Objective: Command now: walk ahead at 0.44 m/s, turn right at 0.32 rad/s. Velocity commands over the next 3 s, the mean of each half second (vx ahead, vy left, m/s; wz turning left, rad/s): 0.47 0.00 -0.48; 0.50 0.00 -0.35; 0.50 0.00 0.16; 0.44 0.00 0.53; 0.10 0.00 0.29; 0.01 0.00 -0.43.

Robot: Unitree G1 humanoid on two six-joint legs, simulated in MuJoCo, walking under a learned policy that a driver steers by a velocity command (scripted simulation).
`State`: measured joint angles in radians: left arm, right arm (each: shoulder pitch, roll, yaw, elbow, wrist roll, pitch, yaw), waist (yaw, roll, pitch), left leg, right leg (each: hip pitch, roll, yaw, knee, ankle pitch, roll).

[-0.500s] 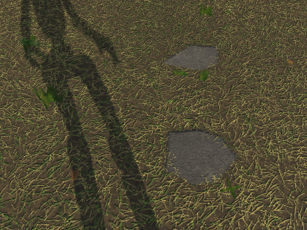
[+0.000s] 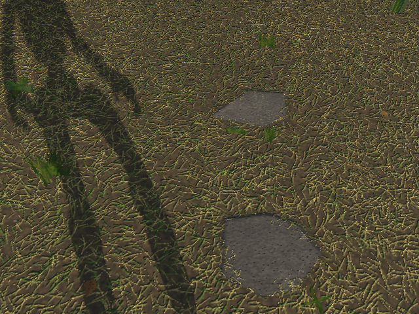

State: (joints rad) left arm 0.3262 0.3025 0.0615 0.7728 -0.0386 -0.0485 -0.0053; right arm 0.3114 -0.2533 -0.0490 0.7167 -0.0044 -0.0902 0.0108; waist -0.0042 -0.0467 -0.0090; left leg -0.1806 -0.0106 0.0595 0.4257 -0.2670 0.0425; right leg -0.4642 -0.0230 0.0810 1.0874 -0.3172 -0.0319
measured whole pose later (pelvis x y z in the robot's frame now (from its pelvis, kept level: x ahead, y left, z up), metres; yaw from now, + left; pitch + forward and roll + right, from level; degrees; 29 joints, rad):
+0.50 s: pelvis +0.26 -0.06 -0.01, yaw -17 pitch +1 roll -1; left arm 0.20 0.30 0.07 0.66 -0.01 -0.05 -0.04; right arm 0.26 -0.29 -0.04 0.72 0.01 -0.11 -0.01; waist -0.01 0.00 0.07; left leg -0.41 0.05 -0.06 1.24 -0.37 0.00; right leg -0.36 0.13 -0.01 0.50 -0.16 -0.12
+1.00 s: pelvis +0.56 -0.08 +0.00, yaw -27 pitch +1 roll +1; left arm 0.29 0.30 0.04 0.72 -0.02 -0.05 -0.01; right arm 0.26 -0.26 -0.04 0.72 -0.01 -0.10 0.02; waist -0.01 -0.04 0.02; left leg -0.29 -0.04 0.01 0.44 -0.18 0.04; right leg -0.47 -0.01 0.05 1.15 -0.34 -0.03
